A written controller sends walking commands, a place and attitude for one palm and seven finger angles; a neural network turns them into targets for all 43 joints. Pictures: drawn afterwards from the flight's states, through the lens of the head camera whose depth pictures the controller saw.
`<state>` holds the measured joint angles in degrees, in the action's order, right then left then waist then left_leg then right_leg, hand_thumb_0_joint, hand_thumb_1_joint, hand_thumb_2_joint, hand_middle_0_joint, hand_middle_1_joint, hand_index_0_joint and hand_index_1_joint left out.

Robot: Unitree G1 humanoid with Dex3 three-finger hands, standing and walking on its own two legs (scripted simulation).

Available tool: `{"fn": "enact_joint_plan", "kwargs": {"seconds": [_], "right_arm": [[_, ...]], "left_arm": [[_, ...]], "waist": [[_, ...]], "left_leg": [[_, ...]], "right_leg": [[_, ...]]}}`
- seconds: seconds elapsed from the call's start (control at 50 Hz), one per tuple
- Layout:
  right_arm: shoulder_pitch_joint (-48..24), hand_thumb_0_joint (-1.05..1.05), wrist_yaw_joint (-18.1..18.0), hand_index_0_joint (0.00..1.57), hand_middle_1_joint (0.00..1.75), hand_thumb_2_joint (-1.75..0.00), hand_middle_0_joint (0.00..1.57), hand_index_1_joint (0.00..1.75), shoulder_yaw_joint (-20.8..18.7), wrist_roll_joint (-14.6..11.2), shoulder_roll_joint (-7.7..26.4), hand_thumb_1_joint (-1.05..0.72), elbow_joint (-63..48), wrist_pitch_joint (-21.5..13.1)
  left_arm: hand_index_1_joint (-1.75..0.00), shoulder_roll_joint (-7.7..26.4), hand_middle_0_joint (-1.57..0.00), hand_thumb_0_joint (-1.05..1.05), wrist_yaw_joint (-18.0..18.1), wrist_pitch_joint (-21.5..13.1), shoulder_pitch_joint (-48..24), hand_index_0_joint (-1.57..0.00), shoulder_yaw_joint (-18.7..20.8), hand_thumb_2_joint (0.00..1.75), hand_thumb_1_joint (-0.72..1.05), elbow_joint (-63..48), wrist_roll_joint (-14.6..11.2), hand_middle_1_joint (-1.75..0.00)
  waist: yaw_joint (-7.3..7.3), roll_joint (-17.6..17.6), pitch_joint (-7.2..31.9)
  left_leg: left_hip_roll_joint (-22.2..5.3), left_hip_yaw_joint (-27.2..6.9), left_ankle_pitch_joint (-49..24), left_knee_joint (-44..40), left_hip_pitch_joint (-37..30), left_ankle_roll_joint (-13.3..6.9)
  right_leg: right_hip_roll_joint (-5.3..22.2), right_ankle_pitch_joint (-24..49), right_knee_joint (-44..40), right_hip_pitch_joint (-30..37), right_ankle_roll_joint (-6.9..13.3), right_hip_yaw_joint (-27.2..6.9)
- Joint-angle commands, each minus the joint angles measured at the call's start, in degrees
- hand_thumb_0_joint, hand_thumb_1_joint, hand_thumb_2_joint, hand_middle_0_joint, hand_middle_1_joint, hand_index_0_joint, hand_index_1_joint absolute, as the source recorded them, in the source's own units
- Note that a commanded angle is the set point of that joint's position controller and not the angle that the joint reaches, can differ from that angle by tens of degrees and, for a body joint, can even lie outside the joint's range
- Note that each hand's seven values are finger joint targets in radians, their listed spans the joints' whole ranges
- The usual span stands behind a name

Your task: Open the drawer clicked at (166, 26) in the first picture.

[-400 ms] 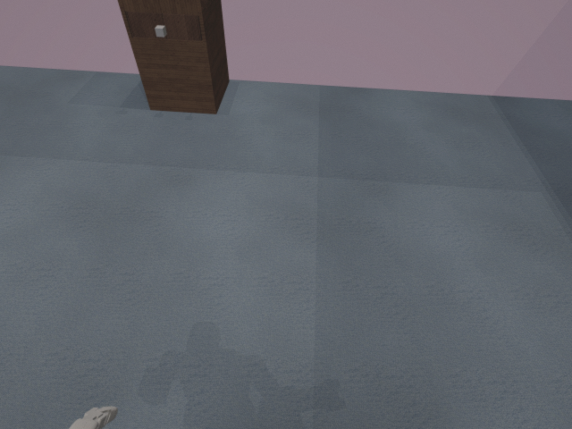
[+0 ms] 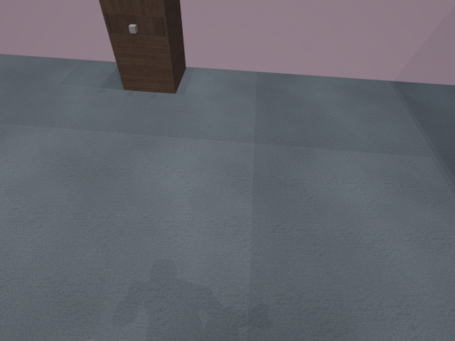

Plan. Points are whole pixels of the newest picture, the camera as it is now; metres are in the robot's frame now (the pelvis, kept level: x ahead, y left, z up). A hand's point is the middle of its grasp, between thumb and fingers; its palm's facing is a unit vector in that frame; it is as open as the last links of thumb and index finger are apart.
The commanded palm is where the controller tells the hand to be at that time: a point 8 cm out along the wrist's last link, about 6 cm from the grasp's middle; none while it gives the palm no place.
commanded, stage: stand and wait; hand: left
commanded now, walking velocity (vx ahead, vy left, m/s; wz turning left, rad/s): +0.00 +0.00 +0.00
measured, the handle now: (134, 27) +2.01 +0.76 -0.25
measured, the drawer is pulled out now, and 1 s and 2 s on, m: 0.00 0.00 0.00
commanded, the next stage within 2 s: look at it before walking up in 0.42 s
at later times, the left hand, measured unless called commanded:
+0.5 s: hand out of the picture +0.06 +0.24 -0.15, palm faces -0.04 -0.94 -0.34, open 7.4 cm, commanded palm none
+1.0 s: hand out of the picture +0.07 +0.24 -0.15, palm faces -0.05 -0.94 -0.33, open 7.4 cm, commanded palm none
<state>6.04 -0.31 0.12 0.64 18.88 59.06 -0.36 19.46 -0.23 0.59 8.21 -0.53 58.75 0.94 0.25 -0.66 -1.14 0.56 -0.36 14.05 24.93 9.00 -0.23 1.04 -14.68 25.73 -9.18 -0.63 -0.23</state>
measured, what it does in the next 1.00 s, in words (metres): stands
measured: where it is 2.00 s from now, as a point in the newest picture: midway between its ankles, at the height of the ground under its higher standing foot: outside the picture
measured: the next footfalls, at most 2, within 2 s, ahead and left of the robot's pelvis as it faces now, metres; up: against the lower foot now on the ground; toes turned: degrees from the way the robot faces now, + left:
left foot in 1.60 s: +0.10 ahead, +0.15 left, +0.00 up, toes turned +15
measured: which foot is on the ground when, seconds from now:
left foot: down 0.00-1.00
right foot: down 0.00-1.00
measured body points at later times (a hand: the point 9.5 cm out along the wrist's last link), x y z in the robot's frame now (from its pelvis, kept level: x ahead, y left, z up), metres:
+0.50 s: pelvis -0.02 -0.01 +0.00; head -0.01 -0.01 +0.45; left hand +0.06 +0.29 -0.13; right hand +0.05 -0.30 -0.13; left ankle -0.01 +0.12 -0.74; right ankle -0.01 -0.13 -0.74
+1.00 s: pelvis -0.01 -0.01 +0.00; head +0.00 -0.01 +0.45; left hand +0.07 +0.29 -0.13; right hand +0.07 -0.31 -0.13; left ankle -0.01 +0.12 -0.74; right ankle -0.01 -0.13 -0.74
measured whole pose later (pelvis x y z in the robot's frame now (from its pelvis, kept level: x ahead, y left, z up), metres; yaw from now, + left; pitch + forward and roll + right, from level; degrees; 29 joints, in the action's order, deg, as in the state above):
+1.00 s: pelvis -0.01 -0.01 +0.00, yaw +0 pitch -1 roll +0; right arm 6.6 -0.1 0.3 0.3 19.4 63.8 -0.5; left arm 19.7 -0.4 -0.1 7.6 -0.5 62.3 1.0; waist -0.1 -0.5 -2.0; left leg -0.5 -0.2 11.5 21.3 8.5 0.7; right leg 0.0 -12.0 22.1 -8.9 0.1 -0.3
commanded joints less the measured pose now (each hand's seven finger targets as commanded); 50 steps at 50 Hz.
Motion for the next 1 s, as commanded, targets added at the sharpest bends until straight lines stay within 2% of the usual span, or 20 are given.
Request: {"fn": "enact_joint_plan", "kwargs": {"seconds": [0.0,0.1,0.2,0.32,0.6,0.78,0.98], "right_arm": [[-3.4,0.00,-0.5,0.20,0.30,-0.90,0.20,0.30,-2.7,0.1,11.9,-0.90,-3.4,-1.6],[-2.7,0.00,-0.5,0.20,0.30,-0.90,0.20,0.30,-2.5,0.0,12.1,-0.90,-1.9,-1.6],[-2.2,0.00,-0.4,0.20,0.30,-0.90,0.20,0.30,-2.4,0.0,12.5,-0.90,-0.7,-1.5],[-1.7,0.00,-0.3,0.20,0.30,-0.90,0.20,0.30,-2.4,-0.1,12.6,-0.90,0.4,-1.5],[-1.4,0.00,-0.2,0.20,0.30,-0.90,0.20,0.30,-2.3,-0.1,12.2,-0.90,1.0,-1.5],[-1.7,0.00,-0.2,0.20,0.30,-0.90,0.20,0.30,-2.3,-0.1,12.4,-0.90,1.0,-1.6],[-2.2,0.00,-0.3,0.20,0.30,-0.90,0.20,0.30,-2.2,-0.2,12.4,-0.90,1.0,-1.6]], "left_arm": [[-0.30,11.7,-0.20,0.00,0.9,-1.7,-3.4,-0.20,2.8,0.90,0.90,-3.6,-0.3,-0.30],[-0.30,11.8,-0.20,0.00,0.9,-1.9,-3.0,-0.20,2.7,0.90,0.90,-2.4,-0.4,-0.30],[-0.30,11.9,-0.20,0.00,0.8,-1.8,-2.9,-0.20,2.5,0.90,0.90,-1.3,-0.4,-0.30],[-0.30,11.9,-0.20,0.00,0.8,-1.8,-2.7,-0.20,2.5,0.90,0.90,-0.6,-0.3,-0.30],[-0.30,12.0,-0.20,0.00,0.8,-2.1,-3.0,-0.20,2.5,0.90,0.90,-0.5,-0.2,-0.30],[-0.30,11.9,-0.20,0.00,0.8,-2.1,-3.0,-0.20,2.5,0.90,0.90,-0.6,-0.2,-0.30],[-0.30,11.9,-0.20,0.00,0.8,-2.2,-2.8,-0.20,2.5,0.90,0.90,-0.2,-0.2,-0.30]], "waist": [[-0.19,0.8,3.1],[-0.25,0.3,3.7],[-0.20,0.8,1.8],[-0.24,0.7,1.7],[-0.24,-0.3,1.7],[-0.25,1.1,2.7],[-0.11,0.9,3.2]], "left_leg": [[-6.5,-5.2,-9.3,-4.5,-0.3,-2.1],[-6.7,-5.3,-9.3,-4.9,-0.6,-1.9],[-6.8,-5.5,-6.0,-6.1,0.3,-1.7],[-6.9,-5.7,-4.5,-6.7,0.5,-1.6],[-6.9,-5.6,-6.4,-6.5,0.0,-1.4],[-7.3,-5.5,-7.6,-6.7,-0.6,-1.3],[-7.4,-5.2,-10.4,-6.5,-1.7,-1.3]], "right_leg": [[5.6,8.3,-4.9,0.2,2.3,-4.8],[5.8,8.6,-5.4,0.9,2.5,-5.3],[5.7,4.7,-6.8,-0.3,2.4,-5.5],[5.6,2.7,-7.4,-0.8,2.4,-6.1],[5.8,4.5,-7.8,-0.9,2.5,-6.4],[5.6,6.6,-7.3,-0.2,2.4,-6.1],[5.8,10.1,-7.2,0.9,2.4,-5.8]]}}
